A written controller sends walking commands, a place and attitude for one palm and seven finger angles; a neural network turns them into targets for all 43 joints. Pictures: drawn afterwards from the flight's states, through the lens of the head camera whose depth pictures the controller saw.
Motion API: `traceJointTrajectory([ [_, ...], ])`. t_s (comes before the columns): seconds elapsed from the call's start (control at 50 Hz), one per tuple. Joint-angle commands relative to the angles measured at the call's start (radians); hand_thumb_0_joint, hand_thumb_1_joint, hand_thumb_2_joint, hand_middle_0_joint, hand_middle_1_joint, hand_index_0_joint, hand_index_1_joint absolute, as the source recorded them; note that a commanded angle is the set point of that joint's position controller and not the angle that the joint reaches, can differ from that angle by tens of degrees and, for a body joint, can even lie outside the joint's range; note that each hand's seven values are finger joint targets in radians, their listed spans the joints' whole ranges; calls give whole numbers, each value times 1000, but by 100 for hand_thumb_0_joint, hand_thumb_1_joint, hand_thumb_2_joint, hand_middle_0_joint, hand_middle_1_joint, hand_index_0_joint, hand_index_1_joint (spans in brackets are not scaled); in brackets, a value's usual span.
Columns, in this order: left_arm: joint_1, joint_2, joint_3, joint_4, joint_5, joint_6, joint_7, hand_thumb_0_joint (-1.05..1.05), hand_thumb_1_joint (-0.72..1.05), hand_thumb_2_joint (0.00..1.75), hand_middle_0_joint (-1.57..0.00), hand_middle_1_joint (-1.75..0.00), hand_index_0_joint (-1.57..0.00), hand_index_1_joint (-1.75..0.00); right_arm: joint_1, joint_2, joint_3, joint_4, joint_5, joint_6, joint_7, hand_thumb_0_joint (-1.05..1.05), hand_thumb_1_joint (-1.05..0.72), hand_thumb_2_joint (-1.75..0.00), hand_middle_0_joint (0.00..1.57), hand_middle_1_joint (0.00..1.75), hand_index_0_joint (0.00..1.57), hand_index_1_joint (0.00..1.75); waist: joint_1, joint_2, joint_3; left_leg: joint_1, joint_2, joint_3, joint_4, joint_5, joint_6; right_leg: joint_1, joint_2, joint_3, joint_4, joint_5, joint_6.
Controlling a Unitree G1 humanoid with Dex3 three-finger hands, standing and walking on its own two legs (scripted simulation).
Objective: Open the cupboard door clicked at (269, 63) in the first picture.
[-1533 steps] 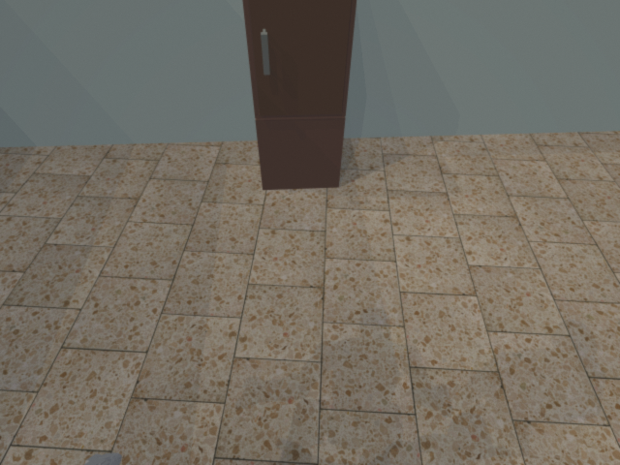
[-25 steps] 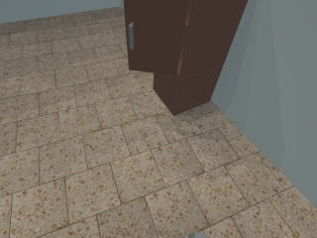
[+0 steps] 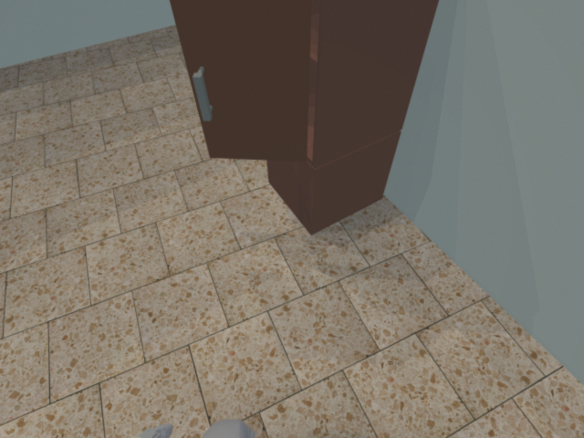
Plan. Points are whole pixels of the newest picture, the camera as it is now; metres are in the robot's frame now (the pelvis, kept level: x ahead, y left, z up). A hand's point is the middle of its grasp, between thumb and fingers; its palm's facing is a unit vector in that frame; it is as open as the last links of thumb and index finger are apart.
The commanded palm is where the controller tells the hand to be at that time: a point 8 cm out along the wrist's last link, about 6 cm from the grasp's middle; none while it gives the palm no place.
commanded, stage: take the last steps up to it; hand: left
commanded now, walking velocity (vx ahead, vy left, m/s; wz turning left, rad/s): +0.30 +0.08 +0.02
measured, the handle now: (204, 94) +0.97 +0.27 -0.09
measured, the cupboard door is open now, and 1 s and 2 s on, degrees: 54 54 54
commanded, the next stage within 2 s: come to a stop and stand still in 0.84 s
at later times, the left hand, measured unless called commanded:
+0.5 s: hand (143, 426) +0.17 +0.25 -0.18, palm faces +0.06 -0.99 -0.15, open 7.4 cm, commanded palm none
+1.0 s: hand (192, 281) +0.42 +0.22 -0.16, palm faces +0.03 -0.98 -0.22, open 7.1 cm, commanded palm none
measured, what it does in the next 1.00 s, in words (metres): walks ahead: left foot, then right foot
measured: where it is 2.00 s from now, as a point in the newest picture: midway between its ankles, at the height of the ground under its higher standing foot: (288, 396)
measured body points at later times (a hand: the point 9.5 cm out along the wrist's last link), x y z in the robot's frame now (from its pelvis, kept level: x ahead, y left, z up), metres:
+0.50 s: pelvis +0.18 +0.08 +0.00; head +0.21 +0.09 +0.45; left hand +0.16 +0.30 -0.17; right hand +0.25 -0.16 -0.14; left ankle +0.20 +0.16 -0.74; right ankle +0.16 -0.06 -0.66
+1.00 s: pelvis +0.34 +0.03 +0.00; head +0.37 +0.03 +0.45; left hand +0.41 +0.27 -0.14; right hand +0.33 -0.19 -0.16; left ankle +0.37 +0.17 -0.69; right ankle +0.33 -0.06 -0.74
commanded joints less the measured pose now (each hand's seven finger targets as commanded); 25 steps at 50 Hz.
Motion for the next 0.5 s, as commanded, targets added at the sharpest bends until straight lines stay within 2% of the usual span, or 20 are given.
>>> traceJointTrajectory([
  [0.0,147,88,0,34,19,-3,-11,0,90,90,-20,-30,-20,-30,13,-3,-9,-68,-7,-1,15,0,-90,-90,20,30,20,30,31,-113,-19,-54,40,20,-156,90,-27,29,-267,171,-268,282,-94],
  [0.1,192,135,-4,78,18,-3,-17,0,90,90,-20,-30,-20,-30,-156,-41,-12,-132,-6,-11,32,0,-90,-90,20,30,20,30,65,-156,24,-86,22,48,-334,132,-30,107,-281,163,-266,285,-84],
  [0.14,207,156,-2,89,22,0,-16,0,90,90,-20,-30,-20,-30,-212,-56,-12,-156,-4,-16,37,0,-90,-90,20,30,20,30,74,-140,35,-61,13,56,-388,112,-22,120,-302,173,-254,271,-88],
  [0.18,218,167,1,101,25,7,-13,0,90,90,-20,-30,-20,-30,-252,-67,-10,-173,-3,-23,39,0,-90,-90,20,30,20,30,80,-162,43,-20,-3,64,-448,80,-9,137,-308,178,-226,288,-79],
  [0.2,221,168,1,107,24,11,-12,0,90,90,-20,-30,-20,-30,-253,-74,-10,-174,-3,-26,38,0,-90,-90,20,30,20,30,72,-155,45,23,-17,75,-481,79,-2,133,-307,170,-203,303,-72],
  [0.22,211,175,4,110,25,15,-12,0,90,90,-20,-30,-20,-30,-215,-88,-13,-164,-4,-29,34,0,-90,-90,20,30,20,30,46,-128,35,126,-31,90,-536,93,3,89,-298,157,-151,297,-58],
  [0.24,189,174,6,106,21,18,-12,0,90,90,-20,-30,-20,-30,-121,-107,-17,-137,-8,-36,26,0,-90,-90,20,30,20,30,-4,-104,-1,286,-63,114,-612,122,12,30,-258,109,-40,338,-37],
  [0.26,190,152,0,94,19,22,-17,0,90,90,-20,-30,-20,-30,19,-167,-29,-95,-13,-44,16,0,-90,-90,20,30,20,30,-55,9,-94,500,-3,49,-651,135,39,-57,-195,66,182,295,-6],
  [0.28,227,95,-8,72,9,25,-24,0,90,90,-20,-30,-20,-30,137,-283,-58,-73,-27,-47,2,0,-90,-90,20,30,20,30,-84,242,-192,686,254,-295,-692,183,145,-284,-55,-18,479,-113,46],
  [0.3,161,89,-17,28,13,18,-22,0,90,90,-20,-30,-20,-30,198,-312,-57,-67,-16,-35,-9,0,-90,-90,20,30,20,30,-97,215,-188,664,362,-415,-770,294,226,-384,-24,62,686,-347,36],
  [0.32,117,97,-17,23,13,25,-15,0,90,90,-20,-30,-20,-30,141,-285,-49,-79,-13,-34,-16,0,-90,-90,20,30,20,30,-72,159,-180,565,365,-407,-792,231,232,-416,-65,121,813,-312,30],
  [0.34,110,94,-12,28,14,30,-17,0,90,90,-20,-30,-20,-30,55,-245,-40,-112,-8,-36,-20,0,-90,-90,20,30,20,30,-41,140,-133,472,342,-355,-827,144,229,-435,-94,151,845,-237,34],
  [0.36,117,94,-8,40,20,37,-25,0,90,90,-20,-30,-20,-30,-9,-198,-26,-131,-7,-41,-20,0,-90,-90,20,30,20,30,-11,117,-74,373,301,-280,-866,71,203,-413,-119,159,821,-170,40],
  [0.38,140,83,-7,50,27,44,-32,0,90,90,-20,-30,-20,-30,-32,-169,-15,-134,-7,-49,-21,0,-90,-90,20,30,20,30,13,96,-46,316,262,-213,-885,78,176,-380,-126,152,779,-129,46],
  [0.42,171,65,-9,61,28,56,-35,0,90,90,-20,-30,-20,-30,-33,-150,-10,-123,-5,-59,-22,0,-90,-90,20,30,20,30,42,90,-47,284,222,-131,-901,163,162,-339,-123,134,708,-80,56],
  [0.44,178,56,-9,60,28,63,-35,0,90,90,-20,-30,-20,-30,-30,-148,-8,-119,-3,-61,-21,0,-90,-90,20,30,20,30,52,90,-49,282,214,-100,-914,181,167,-336,-123,130,683,-54,59],
  [0.48,144,50,-7,42,30,70,-36,0,90,90,-20,-30,-20,-30,-7,-130,-14,-112,-5,-64,-21,0,-90,-90,20,30,20,30,52,71,-23,276,206,-76,-938,183,179,-348,-129,125,609,-7,67],
])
